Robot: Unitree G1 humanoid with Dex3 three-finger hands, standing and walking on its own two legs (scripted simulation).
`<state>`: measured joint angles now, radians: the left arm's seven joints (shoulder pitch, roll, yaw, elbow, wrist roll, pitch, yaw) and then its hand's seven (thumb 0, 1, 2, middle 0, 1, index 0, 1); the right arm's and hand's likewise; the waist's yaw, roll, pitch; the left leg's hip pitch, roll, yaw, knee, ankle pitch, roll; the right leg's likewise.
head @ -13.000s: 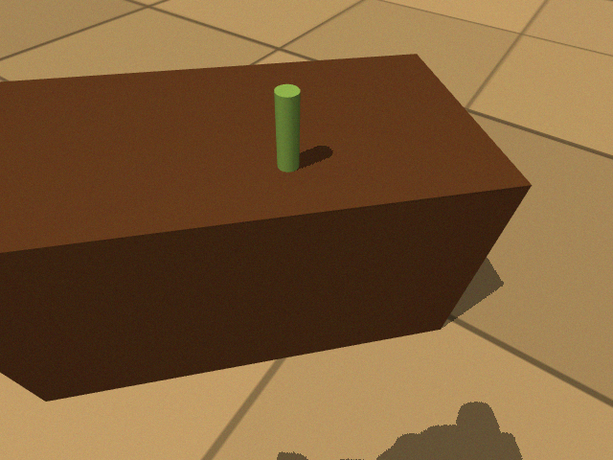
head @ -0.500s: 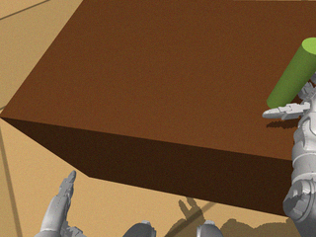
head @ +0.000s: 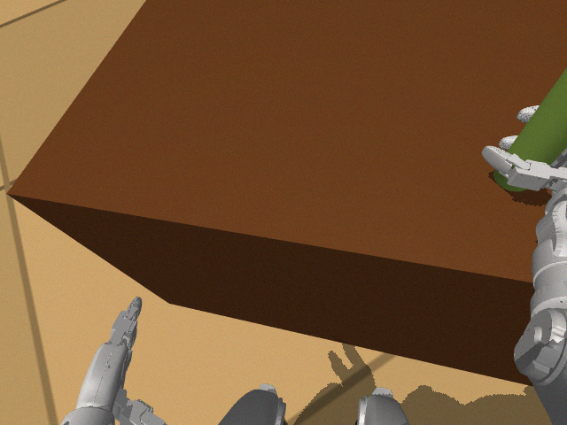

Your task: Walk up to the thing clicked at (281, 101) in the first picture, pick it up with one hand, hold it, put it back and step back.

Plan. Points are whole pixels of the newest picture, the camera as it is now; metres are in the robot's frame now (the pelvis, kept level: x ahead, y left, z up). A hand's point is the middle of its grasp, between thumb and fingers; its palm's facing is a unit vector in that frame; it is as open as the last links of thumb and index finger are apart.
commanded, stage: settle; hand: right
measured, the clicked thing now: (547, 134) +0.50 -0.25 +0.10
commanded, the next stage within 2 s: lift in 0.98 s
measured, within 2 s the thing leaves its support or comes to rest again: leaves its support in 0.32 s
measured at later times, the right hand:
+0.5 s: hand (539, 135) +0.50 -0.24 +0.09, palm faces +0.30 +0.95 -0.01, open 7.3 cm
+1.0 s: hand (554, 121) +0.50 -0.25 +0.12, palm faces +0.29 +0.96 -0.02, open 7.3 cm
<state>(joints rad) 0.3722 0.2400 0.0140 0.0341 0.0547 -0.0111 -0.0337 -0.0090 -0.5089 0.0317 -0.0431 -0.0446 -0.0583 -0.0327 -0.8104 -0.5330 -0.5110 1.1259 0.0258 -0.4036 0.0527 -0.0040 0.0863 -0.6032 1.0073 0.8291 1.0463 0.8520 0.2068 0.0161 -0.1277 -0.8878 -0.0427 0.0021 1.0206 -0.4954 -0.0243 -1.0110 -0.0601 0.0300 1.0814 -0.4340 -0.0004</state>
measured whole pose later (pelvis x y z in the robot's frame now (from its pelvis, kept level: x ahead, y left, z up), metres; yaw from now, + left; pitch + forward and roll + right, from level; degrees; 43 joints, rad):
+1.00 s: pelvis +0.01 +0.00 +0.03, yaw -1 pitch +16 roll +3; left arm 0.35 0.24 0.01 0.21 0.03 -0.02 -0.01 -0.01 -0.53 0.05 -0.05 -0.05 -0.06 -0.05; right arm -0.79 -0.48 -0.45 1.05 0.05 -0.27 0.02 -0.01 0.08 -1.10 0.83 1.19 0.86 1.21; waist 0.16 -0.01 -0.10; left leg -0.68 -0.03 -0.01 0.84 -0.43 -0.03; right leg -0.80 -0.05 0.01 0.91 -0.38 -0.01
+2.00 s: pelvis +0.00 +0.02 +0.06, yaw -2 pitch +2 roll +0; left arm 0.33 0.24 0.07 0.40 -0.04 -0.07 0.06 -0.01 -0.53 0.05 -0.05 -0.06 -0.06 -0.05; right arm -0.45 -0.25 -0.25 0.30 0.17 0.20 -0.03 -0.01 0.10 -1.14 0.83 1.20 0.87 1.22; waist 0.01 -0.04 -0.06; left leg -0.31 0.00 -0.01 0.65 -0.36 -0.01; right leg -0.39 -0.02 0.00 0.62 -0.26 0.02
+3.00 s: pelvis +0.00 +0.02 +0.07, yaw -3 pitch -3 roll +0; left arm 0.27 0.24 0.08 0.56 -0.03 -0.14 0.08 -0.01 -0.53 0.05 -0.05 -0.06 -0.06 -0.05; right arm -0.35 -0.23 -0.27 -0.09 0.20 0.53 -0.04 -0.01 0.10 -1.14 0.83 1.20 0.87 1.22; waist -0.01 -0.07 -0.04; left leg -0.19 0.01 0.00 0.56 -0.33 0.00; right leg -0.27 -0.01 0.02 0.53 -0.22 0.02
